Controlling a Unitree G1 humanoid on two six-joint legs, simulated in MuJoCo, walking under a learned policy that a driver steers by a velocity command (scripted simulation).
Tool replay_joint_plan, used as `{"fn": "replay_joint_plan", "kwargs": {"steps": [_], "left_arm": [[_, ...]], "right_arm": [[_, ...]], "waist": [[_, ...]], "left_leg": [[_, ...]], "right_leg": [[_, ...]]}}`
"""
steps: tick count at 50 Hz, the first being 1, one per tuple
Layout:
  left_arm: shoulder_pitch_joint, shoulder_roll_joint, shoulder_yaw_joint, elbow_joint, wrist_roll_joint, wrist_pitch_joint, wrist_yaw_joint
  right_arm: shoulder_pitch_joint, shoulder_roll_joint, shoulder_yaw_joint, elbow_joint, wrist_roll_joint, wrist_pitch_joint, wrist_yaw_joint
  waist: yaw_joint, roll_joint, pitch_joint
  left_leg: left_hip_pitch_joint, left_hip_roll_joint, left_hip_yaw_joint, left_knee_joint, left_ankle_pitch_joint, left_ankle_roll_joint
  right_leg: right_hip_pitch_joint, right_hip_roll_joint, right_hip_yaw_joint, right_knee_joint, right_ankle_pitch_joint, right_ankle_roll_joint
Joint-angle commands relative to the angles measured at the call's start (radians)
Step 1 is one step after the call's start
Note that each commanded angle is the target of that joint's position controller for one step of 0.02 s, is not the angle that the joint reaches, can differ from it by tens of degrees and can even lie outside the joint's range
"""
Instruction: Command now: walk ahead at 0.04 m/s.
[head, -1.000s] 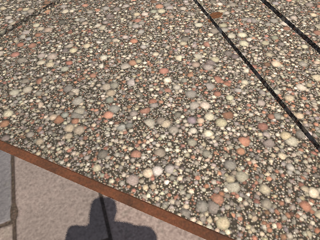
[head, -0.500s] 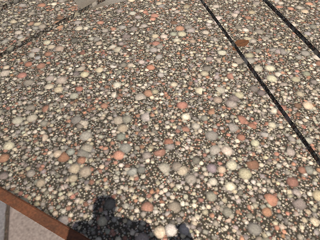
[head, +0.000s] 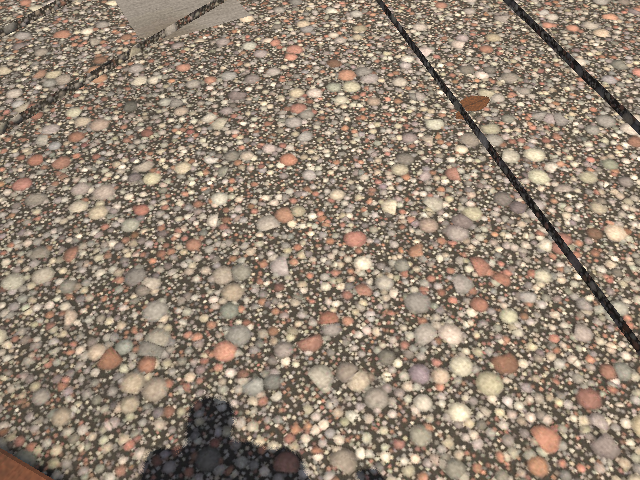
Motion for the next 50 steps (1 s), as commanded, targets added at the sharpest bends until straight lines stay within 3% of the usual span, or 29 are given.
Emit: {"fn": "replay_joint_plan", "kwargs": {"steps": [1, 16, 17, 19, 21, 22, 24, 26, 28, 29, 30, 31, 32, 33, 35, 36, 38, 39, 40, 41, 42, 43, 44, 45, 46, 47, 48, 49, 50], "left_arm": [[-0.014, 0.119, 0.026, -0.066, -0.006, -0.010, 0.004], [-0.081, 0.136, 0.019, -0.100, -0.004, 0.000, 0.016], [-0.056, 0.146, 0.024, -0.091, -0.001, 0.004, 0.019], [-0.022, 0.201, 0.053, -0.083, 0.032, 0.004, 0.042], [-0.029, 0.159, 0.048, -0.099, 0.046, -0.015, 0.070], [-0.048, 0.127, 0.041, -0.114, 0.044, -0.024, 0.082], [-0.056, 0.081, 0.028, -0.132, 0.046, -0.034, 0.091], [0.008, 0.079, 0.028, -0.124, 0.057, -0.041, 0.086], [0.130, 0.097, 0.037, -0.098, 0.061, -0.055, 0.084], [0.234, 0.130, 0.045, -0.080, 0.058, -0.062, 0.089], [0.350, 0.251, 0.081, -0.037, 0.020, -0.019, 0.070], [0.489, 0.208, 0.062, -0.072, 0.063, -0.055, 0.078], [0.424, 0.163, 0.050, -0.040, 0.078, -0.072, 0.083], [0.362, 0.112, 0.031, -0.043, 0.083, -0.066, 0.080], [0.247, 0.029, -0.005, -0.059, 0.058, -0.051, 0.084], [0.216, 0.029, -0.012, -0.071, 0.055, -0.040, 0.089], [0.226, 0.077, -0.006, -0.054, 0.065, -0.028, 0.083], [0.236, 0.077, -0.005, -0.042, 0.102, -0.025, 0.081], [0.202, 0.104, -0.001, -0.061, 0.121, -0.027, 0.076], [0.167, 0.131, 0.003, -0.078, 0.118, -0.035, 0.069], [0.243, 0.116, -0.003, -0.018, 0.119, -0.053, 0.079], [0.317, 0.115, -0.003, 0.009, 0.080, -0.061, 0.093], [0.417, 0.095, -0.008, 0.045, 0.064, -0.063, 0.103], [0.557, 0.060, -0.017, 0.092, 0.058, -0.058, 0.117], [0.626, 0.043, -0.025, 0.114, 0.050, -0.045, 0.116], [0.608, 0.022, -0.034, 0.111, 0.048, -0.036, 0.111], [0.621, 0.054, -0.032, 0.104, 0.033, -0.025, 0.096], [0.605, 0.116, -0.021, 0.122, 0.058, -0.009, 0.075], [0.410, 0.152, 0.023, 0.112, -0.053, 0.028, 0.095]], "right_arm": [[0.032, -0.123, -0.035, -0.062, 0.001, -0.008, -0.003], [0.079, -0.141, -0.034, -0.075, -0.009, 0.005, -0.001], [0.108, -0.153, -0.039, -0.069, -0.013, 0.009, -0.003], [0.148, -0.204, -0.062, -0.066, -0.052, 0.013, -0.024], [0.158, -0.160, -0.047, -0.081, -0.065, -0.004, -0.050], [0.153, -0.140, -0.037, -0.091, -0.060, -0.017, -0.059], [0.119, -0.147, -0.032, -0.113, -0.039, -0.034, -0.069], [0.096, -0.169, -0.033, -0.129, -0.034, -0.029, -0.073], [0.073, -0.180, -0.035, -0.140, -0.056, -0.018, -0.067], [0.050, -0.167, -0.034, -0.159, -0.071, -0.020, -0.057], [0.026, -0.092, -0.018, -0.176, 0.005, -0.008, -0.055], [-0.009, -0.080, 0.002, -0.180, -0.088, -0.049, -0.020], [-0.010, -0.043, 0.005, -0.180, -0.075, -0.066, -0.021], [-0.018, -0.075, 0.003, -0.174, -0.088, -0.072, -0.030], [0.003, -0.071, 0.004, -0.154, -0.117, -0.059, -0.026], [0.005, -0.045, 0.014, -0.150, -0.120, -0.052, -0.026], [-0.051, 0.012, 0.046, -0.165, -0.095, -0.034, 0.001], [-0.025, 0.028, 0.059, -0.161, -0.097, -0.032, 0.009], [0.037, 0.006, 0.056, -0.147, -0.110, -0.033, 0.017], [0.067, -0.027, 0.048, -0.152, -0.112, -0.033, 0.019], [-0.025, -0.031, 0.056, -0.192, -0.103, -0.033, 0.012], [-0.091, -0.054, 0.053, -0.211, -0.112, -0.028, -0.004], [-0.172, -0.046, 0.058, -0.231, -0.113, -0.028, -0.013], [-0.252, -0.029, 0.064, -0.234, -0.117, -0.032, -0.017], [-0.311, -0.009, 0.071, -0.233, -0.117, -0.035, -0.015], [-0.313, 0.017, 0.093, -0.187, -0.099, -0.035, -0.003], [-0.370, 0.019, 0.096, -0.177, -0.095, -0.033, -0.005], [-0.389, 0.018, 0.091, -0.184, -0.087, -0.020, -0.002], [-0.274, -0.075, 0.028, -0.186, 0.129, -0.035, 0.006]], "waist": [[-0.005, -0.023, -0.103], [-0.007, -0.006, -0.063], [-0.008, -0.005, -0.056], [-0.015, 0.007, 0.031], [-0.024, 0.023, 0.077], [-0.027, 0.041, 0.066], [-0.020, 0.080, 0.049], [0.003, 0.072, 0.056], [0.049, 0.018, 0.060], [0.087, -0.061, 0.039], [0.115, -0.184, -0.041], [0.214, -0.162, -0.017], [0.138, -0.076, 0.077], [0.105, -0.014, 0.103], [0.043, -0.002, 0.104], [0.025, -0.019, 0.089], [0.049, -0.039, 0.073], [0.036, -0.055, 0.060], [0.011, -0.038, 0.054], [-0.012, -0.044, 0.056], [0.033, -0.056, 0.089], [0.087, -0.044, 0.093], [0.150, -0.047, 0.096], [0.227, -0.044, 0.099], [0.264, -0.059, 0.115], [0.272, -0.013, 0.174], [0.281, 0.046, 0.178], [0.242, 0.007, 0.145], [0.100, 0.026, 0.193]], "left_leg": [[0.004, 0.059, -0.060, -0.053, 0.392, 0.013], [-0.053, 0.069, -0.059, -0.078, 0.262, -0.011], [-0.051, 0.069, -0.061, -0.096, 0.155, -0.002], [-0.094, 0.080, -0.100, -0.138, -0.247, 0.077], [-0.084, 0.131, -0.184, -0.178, -0.362, 0.154], [-0.045, 0.162, -0.227, -0.204, -0.333, 0.185], [0.011, 0.222, -0.289, -0.248, -0.244, 0.230], [-0.014, 0.234, -0.274, -0.219, -0.158, 0.231], [-0.092, 0.179, -0.200, -0.072, -0.090, 0.202], [-0.210, 0.087, -0.118, 0.140, -0.040, 0.149], [-0.387, 0.000, 0.024, 0.445, 0.197, 0.040], [-0.630, -0.030, -0.139, 0.731, -0.338, 0.017], [-0.778, 0.025, -0.234, 0.836, -0.279, 0.019], [-0.781, 0.066, -0.231, 0.857, -0.188, 0.006], [-0.687, 0.121, -0.176, 0.701, -0.061, 0.003], [-0.597, 0.140, -0.148, 0.586, 0.030, -0.010], [-0.380, 0.121, -0.046, 0.440, 0.150, -0.039], [-0.303, 0.122, -0.069, 0.492, 0.289, -0.029], [-0.208, 0.094, -0.020, 0.531, 0.344, -0.020], [-0.124, 0.080, 0.002, 0.535, 0.312, -0.015], [-0.387, 0.184, -0.192, 0.424, 0.476, -0.028], [-0.637, 0.182, -0.164, 0.306, 0.431, -0.035], [-0.760, 0.181, -0.138, 0.251, 0.358, -0.039], [-0.892, 0.194, -0.132, 0.154, 0.441, -0.045], [-0.900, 0.187, -0.083, 0.104, 0.447, -0.044], [-0.777, 0.214, -0.093, -0.087, 0.706, -0.041], [-0.474, 0.155, 0.004, -0.210, 0.819, -0.041], [-0.206, 0.124, 0.030, -0.121, 0.786, -0.040], [-0.118, 0.101, -0.124, -0.100, 0.500, -0.017]], "right_leg": [[0.117, -0.027, 0.057, -0.045, 0.329, -0.043], [0.158, 0.001, 0.049, -0.077, 0.230, -0.025], [0.153, 0.004, 0.050, -0.096, 0.116, -0.034], [0.076, 0.019, 0.060, -0.111, -0.282, -0.097], [0.019, 0.007, 0.104, -0.111, -0.355, -0.157], [0.014, 0.014, 0.096, -0.090, -0.302, -0.163], [0.029, 0.060, 0.006, 0.001, -0.161, -0.131], [0.100, 0.090, -0.052, 0.030, -0.104, -0.107], [0.208, 0.091, -0.037, -0.015, -0.069, -0.116], [0.316, 0.033, 0.113, -0.078, -0.023, -0.179], [0.482, -0.183, 0.453, -0.178, 0.325, -0.248], [0.593, -0.315, 0.679, -0.276, 0.216, -0.435], [0.554, -0.381, 0.661, -0.281, 0.158, -0.416], [0.486, -0.332, 0.555, -0.267, 0.146, -0.378], [0.299, -0.249, 0.367, -0.296, 0.105, -0.326], [0.217, -0.196, 0.299, -0.331, 0.058, -0.290], [0.019, -0.111, 0.164, -0.347, 0.006, -0.259], [-0.050, -0.103, 0.152, -0.300, 0.018, -0.235], [-0.145, -0.079, 0.109, -0.263, 0.027, -0.235], [-0.221, -0.083, 0.107, -0.234, 0.029, -0.238], [0.025, -0.139, 0.195, -0.158, -0.008, -0.221], [0.297, -0.177, 0.249, -0.090, 0.003, -0.227], [0.434, -0.209, 0.300, -0.035, 0.013, -0.233], [0.584, -0.190, 0.315, 0.039, -0.047, -0.235], [0.578, -0.186, 0.332, 0.066, -0.047, -0.242], [0.428, -0.149, 0.285, 0.078, -0.125, -0.213], [0.152, -0.066, 0.206, 0.012, -0.210, -0.202], [0.018, -0.054, 0.194, -0.021, -0.208, -0.200], [0.000, -0.114, 0.270, 0.087, 0.042, -0.160]]}}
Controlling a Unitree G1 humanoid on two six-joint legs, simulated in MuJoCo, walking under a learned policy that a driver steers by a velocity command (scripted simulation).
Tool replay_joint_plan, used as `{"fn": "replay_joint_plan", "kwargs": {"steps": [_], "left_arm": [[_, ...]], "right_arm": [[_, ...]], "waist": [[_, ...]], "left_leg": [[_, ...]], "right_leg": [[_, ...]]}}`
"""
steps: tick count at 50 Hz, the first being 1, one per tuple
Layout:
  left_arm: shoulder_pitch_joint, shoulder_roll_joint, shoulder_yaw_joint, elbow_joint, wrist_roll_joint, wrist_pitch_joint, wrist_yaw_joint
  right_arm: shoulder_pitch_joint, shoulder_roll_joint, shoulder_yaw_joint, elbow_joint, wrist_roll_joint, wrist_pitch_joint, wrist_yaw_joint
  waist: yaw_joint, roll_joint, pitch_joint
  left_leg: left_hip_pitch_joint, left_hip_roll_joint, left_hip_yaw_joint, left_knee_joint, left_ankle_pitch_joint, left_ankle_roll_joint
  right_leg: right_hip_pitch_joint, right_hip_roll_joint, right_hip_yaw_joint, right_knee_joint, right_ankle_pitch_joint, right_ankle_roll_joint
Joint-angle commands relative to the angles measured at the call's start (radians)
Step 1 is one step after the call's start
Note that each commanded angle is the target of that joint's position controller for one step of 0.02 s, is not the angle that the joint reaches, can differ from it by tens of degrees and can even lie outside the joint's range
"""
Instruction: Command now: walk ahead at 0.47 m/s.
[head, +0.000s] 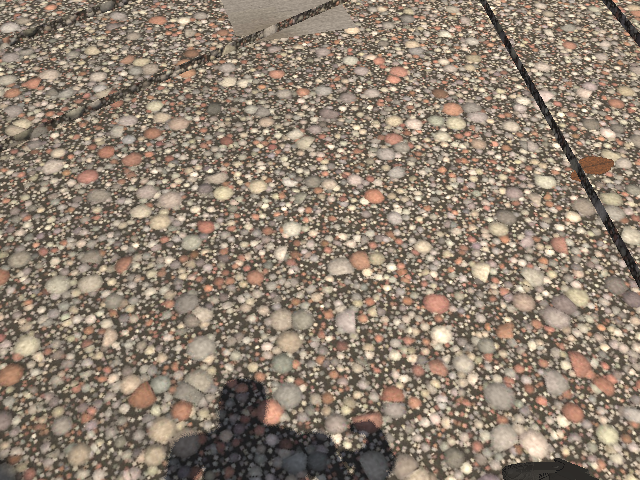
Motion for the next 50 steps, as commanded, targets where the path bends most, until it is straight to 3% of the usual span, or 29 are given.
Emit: {"fn": "replay_joint_plan", "kwargs": {"steps": [1, 2, 3, 4, 5, 6, 7, 8, 9, 10, 11, 14, 15, 18, 20, 24, 26, 27, 28, 29, 30, 31, 32, 33, 35, 39, 44, 47, 50], "left_arm": [[-0.059, 0.222, 0.066, 0.007, -0.078, 0.050, 0.006], [-0.079, 0.211, 0.069, 0.013, -0.075, 0.042, 0.001], [-0.071, 0.176, 0.072, 0.023, -0.082, 0.038, 0.000], [0.069, 0.050, 0.057, 0.034, -0.090, 0.019, 0.001], [0.154, 0.073, 0.058, 0.015, -0.101, -0.003, -0.001], [0.042, 0.062, 0.054, -0.061, -0.125, -0.008, 0.013], [-0.071, 0.049, 0.047, -0.107, -0.130, -0.003, 0.040], [-0.135, 0.061, 0.051, -0.134, -0.110, 0.014, 0.054], [-0.184, 0.027, 0.045, -0.148, -0.083, 0.032, 0.062], [-0.172, 0.053, 0.055, -0.137, -0.060, 0.053, 0.060], [-0.148, 0.027, 0.057, -0.131, -0.049, 0.066, 0.052], [-0.212, 0.048, 0.071, -0.162, -0.040, 0.058, 0.044], [-0.278, 0.059, 0.072, -0.182, -0.032, 0.049, 0.038], [-0.459, 0.027, 0.056, -0.223, -0.043, 0.039, 0.016], [-0.538, 0.035, 0.056, -0.246, -0.058, 0.039, 0.003], [-0.665, 0.056, 0.066, -0.302, -0.058, 0.020, -0.027], [-0.584, 0.089, 0.087, -0.294, -0.053, 0.011, -0.030], [-0.420, 0.135, 0.113, -0.250, -0.052, 0.009, -0.026], [-0.191, 0.225, 0.141, -0.211, -0.035, 0.008, -0.014], [-0.096, 0.307, 0.160, -0.170, -0.047, 0.013, -0.026], [-0.044, 0.205, 0.140, -0.161, -0.039, 0.017, -0.024], [-0.139, 0.178, 0.128, -0.161, -0.037, 0.014, -0.016], [-0.258, 0.145, 0.115, -0.177, -0.035, 0.011, -0.013], [-0.334, 0.110, 0.108, -0.178, -0.030, 0.008, -0.014], [-0.397, 0.065, 0.104, -0.165, -0.021, 0.000, -0.022], [-0.354, 0.107, 0.120, -0.116, -0.019, -0.014, -0.005], [-0.313, 0.138, 0.126, -0.076, -0.026, -0.008, 0.020], [-0.239, 0.136, 0.122, -0.026, -0.038, 0.009, 0.024], [-0.211, 0.178, 0.131, 0.014, -0.060, 0.030, 0.018]], "right_arm": [[0.110, -0.170, -0.083, -0.020, 0.183, -0.027, -0.002], [0.323, -0.213, -0.109, 0.053, 0.139, -0.021, -0.017], [0.514, -0.227, -0.122, 0.120, 0.092, -0.003, -0.029], [0.553, -0.223, -0.098, 0.160, 0.022, -0.001, -0.031], [0.542, -0.221, -0.105, 0.164, 0.035, 0.017, -0.030], [0.553, -0.265, -0.132, 0.185, 0.051, 0.031, -0.027], [0.465, -0.241, -0.127, 0.202, 0.065, 0.032, -0.033], [0.305, -0.179, -0.101, 0.162, 0.059, 0.015, -0.035], [0.255, -0.155, -0.094, 0.172, 0.045, -0.011, -0.034], [0.184, -0.107, -0.077, 0.176, 0.046, -0.027, -0.031], [0.148, -0.087, -0.070, 0.184, 0.034, -0.029, -0.032], [0.229, -0.119, -0.079, 0.224, 0.018, -0.029, -0.069], [0.223, -0.135, -0.085, 0.218, 0.032, -0.035, -0.082], [0.313, -0.153, -0.099, 0.243, 0.068, -0.027, -0.105], [0.357, -0.153, -0.101, 0.261, 0.076, -0.018, -0.108], [0.414, -0.157, -0.113, 0.286, 0.072, 0.005, -0.102], [0.404, -0.177, -0.120, 0.284, 0.069, 0.014, -0.099], [0.386, -0.173, -0.115, 0.281, 0.064, 0.016, -0.096], [0.367, -0.131, -0.100, 0.245, 0.048, 0.009, -0.093], [0.492, 0.010, -0.059, 0.240, 0.060, -0.022, -0.079], [0.419, -0.117, -0.098, 0.259, 0.091, -0.043, -0.075], [0.294, -0.163, -0.118, 0.217, 0.104, -0.045, -0.083], [0.232, -0.151, -0.120, 0.199, 0.091, -0.038, -0.095], [0.221, -0.130, -0.123, 0.199, 0.075, -0.027, -0.101], [0.279, -0.083, -0.126, 0.215, 0.077, 0.011, -0.094], [0.214, -0.065, -0.133, 0.190, 0.069, 0.042, -0.095], [0.061, -0.062, -0.128, 0.146, 0.063, 0.031, -0.065], [-0.061, -0.019, -0.104, 0.109, 0.046, 0.023, -0.047], [-0.096, -0.041, -0.101, 0.093, 0.043, 0.013, -0.038]], "waist": [[-0.223, -0.017, 0.077], [-0.321, -0.052, -0.063], [-0.400, -0.002, -0.131], [-0.326, 0.213, -0.280], [-0.304, 0.345, -0.386], [-0.329, 0.347, -0.396], [-0.286, 0.134, -0.272], [-0.228, 0.015, -0.131], [-0.198, 0.027, -0.049], [-0.138, -0.035, 0.040], [-0.102, 0.014, 0.060], [-0.102, 0.079, 0.054], [-0.115, 0.051, 0.061], [-0.185, 0.027, 0.058], [-0.217, 0.025, 0.092], [-0.253, 0.013, 0.115], [-0.198, 0.041, 0.050], [-0.116, 0.034, -0.045], [-0.027, -0.063, -0.224], [-0.071, -0.355, -0.427], [-0.014, -0.232, -0.401], [-0.037, -0.195, -0.216], [-0.087, -0.123, -0.130], [-0.134, -0.122, -0.078], [-0.202, -0.147, -0.046], [-0.216, -0.094, -0.001], [-0.183, -0.095, 0.043], [-0.146, -0.061, 0.100], [-0.150, -0.110, 0.076]], "left_leg": [[0.395, -0.052, -0.052, -0.120, -0.101, 0.035], [0.622, -0.041, -0.007, -0.101, 0.015, 0.037], [0.868, 0.053, -0.080, -0.052, 0.101, 0.073], [1.108, 0.154, -0.134, 0.248, 0.481, 0.083], [1.136, 0.205, -0.279, 0.227, 0.462, 0.168], [1.077, 0.315, -0.544, -0.027, -0.200, 0.283], [0.898, 0.317, -0.667, -0.230, -0.662, 0.289], [0.651, 0.314, -0.645, -0.311, -0.804, 0.277], [0.483, 0.353, -0.681, -0.288, -0.714, 0.286], [0.278, 0.297, -0.546, -0.295, -0.572, 0.242], [0.157, 0.226, -0.407, -0.287, -0.517, 0.211], [0.148, 0.140, -0.246, -0.306, -0.377, 0.213], [0.139, 0.113, -0.201, -0.322, -0.329, 0.213], [0.207, 0.084, -0.120, -0.368, -0.392, 0.178], [0.291, 0.091, -0.119, -0.383, -0.447, 0.167], [0.478, 0.133, -0.139, -0.313, -0.413, 0.143], [0.505, 0.118, -0.143, -0.195, -0.227, 0.123], [0.462, 0.060, -0.104, -0.013, -0.109, 0.102], [0.223, -0.010, -0.044, 0.334, -0.289, 0.059], [-0.143, -0.158, -0.046, 0.698, -0.906, 0.003], [-0.262, -0.142, -0.185, 0.799, -0.933, 0.015], [-0.333, -0.099, -0.145, 0.805, -0.840, 0.024], [-0.280, -0.045, -0.113, 0.746, -0.733, 0.024], [-0.208, -0.014, -0.112, 0.686, -0.671, 0.021], [-0.078, 0.010, -0.121, 0.634, -0.612, 0.025], [-0.150, -0.001, -0.156, 0.533, -0.463, 0.025], [-0.143, -0.026, -0.093, 0.276, -0.261, 0.015], [-0.072, -0.053, -0.027, 0.109, -0.271, 0.015], [-0.003, -0.082, 0.012, 0.010, -0.382, 0.032]], "right_leg": [[-0.277, -0.140, 0.168, 0.085, 0.750, -0.137], [-0.296, -0.090, 0.104, 0.325, 0.777, -0.084], [-0.495, 0.000, 0.085, 0.718, 0.396, -0.015], [-0.735, 0.049, 0.203, 1.087, -0.071, -0.002], [-0.845, 0.024, 0.262, 1.138, -0.004, 0.006], [-0.975, 0.018, 0.191, 1.155, 0.085, 0.015], [-1.046, -0.032, 0.090, 1.149, 0.243, 0.013], [-1.012, -0.078, 0.067, 0.999, 0.435, -0.007], [-0.997, -0.103, 0.109, 0.985, 0.483, -0.022], [-0.897, -0.146, 0.128, 0.830, 0.560, -0.027], [-0.816, -0.163, 0.144, 0.704, 0.585, -0.012], [-0.774, -0.165, 0.130, 0.432, 0.741, 0.027], [-0.743, -0.162, 0.118, 0.307, 0.822, 0.024], [-0.643, -0.109, 0.051, 0.009, 0.983, 0.019], [-0.639, -0.092, 0.043, -0.087, 0.992, 0.015], [-0.635, -0.063, 0.028, -0.227, 0.845, -0.026], [-0.471, -0.022, 0.000, -0.268, 0.719, -0.054], [-0.251, -0.010, -0.012, -0.271, 0.717, -0.090], [0.121, -0.200, 0.180, -0.218, 0.829, -0.164], [0.467, -0.449, 0.647, -0.356, 0.601, -0.319], [0.450, -0.421, 0.734, -0.449, 0.444, -0.301], [0.302, -0.390, 0.559, -0.466, 0.491, -0.245], [0.124, -0.350, 0.428, -0.502, 0.590, -0.216], [-0.018, -0.317, 0.342, -0.542, 0.643, -0.200], [-0.168, -0.268, 0.210, -0.613, 0.694, -0.172], [-0.180, -0.281, 0.063, -0.659, 0.834, -0.182], [-0.134, -0.256, -0.088, -0.681, 0.825, -0.145], [-0.125, -0.248, -0.123, -0.629, 0.994, -0.155], [-0.032, -0.271, -0.077, -0.517, 1.195, -0.156]]}}
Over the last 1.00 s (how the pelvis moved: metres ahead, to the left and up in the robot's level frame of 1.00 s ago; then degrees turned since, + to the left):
0.24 0.04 -0.08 0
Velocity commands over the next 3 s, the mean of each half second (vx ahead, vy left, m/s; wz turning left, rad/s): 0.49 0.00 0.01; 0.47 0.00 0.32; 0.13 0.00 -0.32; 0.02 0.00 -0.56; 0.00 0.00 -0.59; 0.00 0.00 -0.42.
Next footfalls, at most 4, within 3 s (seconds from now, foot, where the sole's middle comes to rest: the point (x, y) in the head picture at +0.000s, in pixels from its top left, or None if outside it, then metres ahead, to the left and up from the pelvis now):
0.06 left None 0.20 0.14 -0.84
0.54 right None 0.49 -0.12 -0.84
1.06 left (310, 383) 0.72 0.17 -0.84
1.50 right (414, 413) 0.70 -0.08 -0.84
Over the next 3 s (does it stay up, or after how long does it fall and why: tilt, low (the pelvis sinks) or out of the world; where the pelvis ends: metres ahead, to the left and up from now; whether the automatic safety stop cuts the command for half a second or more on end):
stays up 0.67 -0.01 -0.07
